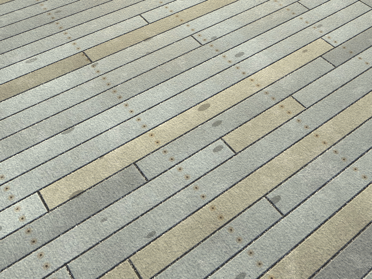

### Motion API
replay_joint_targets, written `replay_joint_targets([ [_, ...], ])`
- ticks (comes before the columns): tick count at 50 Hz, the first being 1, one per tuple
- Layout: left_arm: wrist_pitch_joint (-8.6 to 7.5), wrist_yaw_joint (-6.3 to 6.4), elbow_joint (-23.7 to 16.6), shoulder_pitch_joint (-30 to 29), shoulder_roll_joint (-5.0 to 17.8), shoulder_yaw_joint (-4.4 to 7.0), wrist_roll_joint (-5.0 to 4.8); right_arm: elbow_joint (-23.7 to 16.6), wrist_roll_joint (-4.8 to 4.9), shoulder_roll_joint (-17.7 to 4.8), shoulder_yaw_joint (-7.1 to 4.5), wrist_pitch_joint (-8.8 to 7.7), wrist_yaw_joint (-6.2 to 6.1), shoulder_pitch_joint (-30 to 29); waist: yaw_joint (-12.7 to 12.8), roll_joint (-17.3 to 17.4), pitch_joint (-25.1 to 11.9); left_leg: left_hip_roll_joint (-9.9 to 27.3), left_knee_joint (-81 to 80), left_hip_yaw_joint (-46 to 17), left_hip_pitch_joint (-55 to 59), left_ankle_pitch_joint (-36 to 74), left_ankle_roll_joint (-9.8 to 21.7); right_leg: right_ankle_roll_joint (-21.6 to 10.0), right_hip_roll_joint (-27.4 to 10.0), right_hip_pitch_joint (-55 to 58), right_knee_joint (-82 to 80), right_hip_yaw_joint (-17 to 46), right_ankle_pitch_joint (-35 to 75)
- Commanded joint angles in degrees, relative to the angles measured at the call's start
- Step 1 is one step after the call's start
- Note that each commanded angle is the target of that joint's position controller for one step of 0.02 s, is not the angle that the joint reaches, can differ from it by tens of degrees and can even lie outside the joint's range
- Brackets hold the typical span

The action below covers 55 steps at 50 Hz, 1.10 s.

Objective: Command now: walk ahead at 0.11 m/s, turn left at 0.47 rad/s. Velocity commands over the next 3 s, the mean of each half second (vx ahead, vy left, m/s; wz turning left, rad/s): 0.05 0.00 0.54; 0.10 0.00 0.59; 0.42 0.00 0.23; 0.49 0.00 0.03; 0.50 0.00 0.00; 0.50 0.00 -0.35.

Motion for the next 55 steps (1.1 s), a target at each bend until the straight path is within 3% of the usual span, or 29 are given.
replay_joint_targets([
  [1, 0.31, 0.20, -2.36, 2.48, 4.58, 1.61, -0.30, -4.49, 0.49, -10.32, -3.03, 0.57, -1.36, -1.94, 1.97, 6.72, -11.09, 13.38, -3.63, -13.45, 4.59, 17.63, 8.08, 0.46, 1.74, 6.13, -4.06, -0.43, 4.61],
  [3, -0.01, -0.18, -3.19, -0.45, 4.51, 1.63, -0.55, -4.61, 0.44, -10.15, -3.10, 1.38, -1.81, -1.60, 1.10, 7.83, -9.53, 12.96, -3.44, -16.07, 5.03, 10.72, 7.75, 0.26, 2.36, 6.18, -8.15, 0.42, 4.39],
  [6, -1.28, -0.85, -3.50, -1.80, 5.07, 1.92, -0.85, -5.10, 0.26, -10.07, -3.24, 2.21, -2.02, -1.37, 0.79, 9.39, -8.77, 12.93, -0.91, -20.00, 6.94, 12.32, 7.48, -0.39, 3.45, 9.01, -14.59, 0.81, 1.93],
  [9, -2.56, -1.32, -1.91, 2.29, 6.06, 2.68, -1.09, -6.34, 1.07, -8.73, -2.89, 2.64, -2.20, -3.62, 3.56, 9.53, -8.64, 9.86, 3.76, -21.60, 6.64, 11.48, 4.13, -2.78, 1.87, 19.05, -30.71, -0.01, 12.75],
  [10, -2.53, -0.99, -2.02, 3.32, 8.78, 3.33, -0.38, -6.69, 0.54, -6.34, -2.16, 2.58, -2.11, -1.61, 2.44, 5.00, -11.21, 7.19, 9.62, -18.75, 2.19, 0.02, 1.57, -6.01, -6.48, 27.17, -31.08, 5.40, 19.43],
  [11, -1.64, -0.53, -2.85, 0.49, 13.00, 4.11, 0.84, -7.08, -0.01, -3.95, -1.56, 2.26, -1.84, 3.75, -2.13, -10.48, -10.84, -1.40, 19.75, -8.74, -8.81, -24.29, -2.28, -14.16, -17.68, 33.80, -29.24, 17.53, 37.92],
  [12, -1.18, -0.79, -2.21, 3.37, 10.45, 3.94, 1.57, -6.86, -0.23, -8.32, -2.63, 1.92, -1.78, 3.46, 0.81, -12.76, -11.58, -1.27, 32.70, -3.97, -14.46, -32.56, -5.26, -21.19, -23.91, 33.29, -29.99, 24.40, 42.06],
  [13, -1.13, -0.87, -2.60, 2.52, 7.99, 3.16, 1.00, -5.87, 0.01, -11.58, -3.86, 2.09, -1.72, 3.78, 0.76, -7.89, -10.51, 1.34, 40.29, -3.68, -15.13, -29.19, -6.92, -20.94, -22.22, 31.61, -29.43, 19.95, 40.10],
  [14, -0.93, -0.83, -2.82, 0.57, 6.19, 2.71, 0.49, -4.98, 0.35, -11.67, -4.33, 2.82, -1.91, 3.40, 0.38, -5.46, -9.33, 2.34, 43.27, -2.85, -15.66, -25.50, -8.11, -18.37, -18.15, 30.34, -28.76, 14.06, 36.53],
  [16, -0.38, -0.58, -2.89, -1.63, 5.49, 2.26, -0.34, -5.08, 0.55, -9.29, -3.92, 4.26, -2.04, 2.56, 0.47, -6.08, -7.21, 3.43, 45.75, -1.07, -16.20, -20.48, -9.86, -16.50, -14.48, 27.73, -29.37, 7.51, 32.82],
  [18, 0.26, -0.24, -2.27, -1.00, 6.19, 2.49, 0.13, -6.62, 0.87, -6.79, -3.16, 4.44, -1.70, 0.31, 1.44, -8.16, -6.39, 4.05, 41.96, 2.16, -15.67, -17.48, -10.52, -16.83, -12.45, 27.29, -30.86, 3.24, 31.69],
  [21, 0.85, 0.14, -1.48, 0.52, 7.55, 3.11, 0.21, -8.74, 0.71, -5.68, -2.64, 4.20, -1.24, -3.05, 3.34, -9.27, -8.05, 6.14, 34.43, 3.50, -14.53, -16.48, -10.65, -18.21, -14.47, 30.95, -31.07, 1.68, 31.84],
  [26, 1.15, -0.83, -0.87, -0.78, 10.08, 4.11, -0.64, -10.09, 0.41, -5.89, -2.55, 4.46, -0.05, -3.74, 3.64, -9.82, -8.82, 7.19, 22.08, 7.22, -5.39, -14.40, -8.45, -17.96, -16.34, 28.65, -30.98, -1.92, 29.53],
  [28, 1.07, -1.17, -0.35, -0.88, 10.64, 4.33, -1.38, -10.37, 0.46, -6.22, -2.86, 4.77, 0.49, -3.19, 3.11, -9.80, -8.33, 6.94, 16.33, 8.20, -2.91, -12.72, -6.81, -16.97, -17.10, 28.63, -29.59, -2.38, 27.50],
  [30, 1.02, -1.19, 0.24, -1.71, 10.36, 4.33, -2.47, -9.27, 0.39, -6.11, -3.31, 4.84, 0.91, 0.26, 0.67, -8.46, -8.28, 5.32, 4.91, 10.00, 4.22, -4.38, -3.77, -13.60, -15.86, 25.85, -25.11, -5.00, 23.23],
  [31, 0.85, -1.34, 1.69, 1.30, 8.49, 3.90, -2.36, -8.74, 0.16, -7.64, -3.97, 4.77, 0.49, 2.13, 0.36, -4.55, -8.46, 5.45, -0.27, 7.29, 10.72, 2.53, -1.63, -9.59, -13.50, 21.14, -19.86, -8.09, 16.44],
  [32, 0.85, -1.59, 1.13, 2.59, 4.94, 2.88, 0.07, -9.49, 0.16, -13.51, -5.41, 4.50, -0.48, 3.61, 1.61, 10.78, -8.61, 17.82, -3.22, -10.04, 19.53, 20.48, 3.21, -3.44, -7.17, 8.01, -4.33, -14.45, -3.06],
  [33, 0.79, -0.94, -2.27, -2.13, 4.70, 2.60, 0.93, -11.11, -1.61, -16.93, -5.62, 3.39, -0.27, 2.42, -0.08, 18.68, -8.37, 28.71, -3.49, -24.16, 16.95, 28.56, 15.44, -0.73, 0.62, -2.92, 8.66, -9.83, -21.50],
  [34, 0.88, -0.54, -2.36, -4.38, 7.22, 3.41, 0.17, -10.90, -2.35, -13.87, -4.91, 2.13, 0.10, 2.66, -2.13, 12.25, -9.74, 26.87, -4.85, -21.96, 15.08, 23.35, 16.75, -1.05, -0.68, -2.96, 15.42, -3.99, -20.91],
  [35, 1.06, -0.42, -1.95, -4.04, 7.96, 3.83, -0.76, -10.39, -2.01, -12.07, -4.22, 1.34, -0.01, 0.28, -0.24, 10.38, -7.79, 23.13, -4.66, -16.81, 13.37, 19.38, 13.25, -1.87, -1.64, -2.68, 16.52, -2.74, -16.01],
  [36, 1.20, -0.02, -0.67, -2.69, 7.72, 4.08, -0.63, -10.52, -1.05, -10.87, -4.04, 1.19, -0.36, -2.48, 1.07, 7.66, -7.09, 19.96, -4.29, -13.98, 12.90, 15.10, 10.07, -1.95, -2.05, -2.73, 14.80, -2.34, -11.72],
  [37, 1.38, 0.25, -0.34, -2.20, 8.21, 4.30, -0.23, -10.70, -0.10, -9.77, -3.50, 1.34, -0.71, -4.08, 1.58, 8.12, -6.70, 18.92, -4.07, -12.96, 12.47, 15.87, 8.90, -1.50, -1.95, -2.46, 13.74, -2.28, -8.90],
  [38, 1.29, 0.08, -0.20, -1.79, 7.80, 4.27, -0.13, -10.82, -0.08, -9.46, -3.16, 1.51, -1.06, -4.12, 1.96, 8.63, -7.26, 17.85, -3.92, -12.28, 11.22, 18.27, 8.78, -1.01, -1.07, -0.34, 14.49, -2.62, -6.79],
  [40, 0.80, -0.71, 0.02, -0.38, 6.76, 3.99, -0.67, -10.28, 0.04, -8.93, -3.04, 1.53, -1.51, -1.98, 1.88, 8.31, -9.43, 16.04, -6.20, -12.91, 12.80, 2.15, 8.87, -0.99, -0.51, 0.17, 9.93, -3.16, -2.15],
  [43, -0.39, -1.62, -1.21, -4.46, 6.38, 3.66, -1.36, -9.59, 0.18, -9.64, -3.17, 0.96, -1.75, 0.28, -0.18, 10.32, -5.61, 15.99, -10.46, -18.31, 12.70, -18.57, 9.20, -1.39, 0.17, -0.85, -1.96, -2.60, 0.00],
  [49, -3.64, -3.30, -1.62, -5.91, 5.79, 3.28, -1.86, -8.70, 0.43, -11.45, -3.63, 0.27, -1.36, 1.65, -0.95, 9.73, -3.76, 14.88, -9.60, -22.35, 7.92, -21.15, 9.52, -2.87, 2.02, 7.80, -15.92, -2.29, -1.13],
  [52, -4.81, -3.77, -0.52, -2.68, 5.62, 3.17, -2.22, -8.12, 0.36, -9.82, -2.86, 0.22, -0.93, 1.47, 0.61, 9.18, -3.98, 14.18, -8.18, -22.93, 4.23, -21.28, 8.35, -4.36, 1.71, 16.22, -21.51, -3.74, 3.27],
  [54, -5.37, -3.61, 0.91, 1.39, 4.93, 3.13, -1.74, -7.83, 0.12, -7.43, -1.90, 0.23, -0.81, 1.18, 3.28, 7.53, -4.47, 11.27, -4.69, -21.26, -0.55, -22.72, 5.96, -5.72, 1.38, 26.03, -27.00, -4.95, 6.89],
  [55, -5.53, -3.22, 1.73, 5.50, 5.91, 3.35, -1.36, -7.93, -0.16, -4.92, -1.04, -0.05, -0.74, 0.82, 5.13, 5.68, -5.74, 9.08, 0.85, -18.80, -5.15, -23.84, 3.80, -7.14, -2.47, 32.88, -27.98, -1.48, 4.52],
])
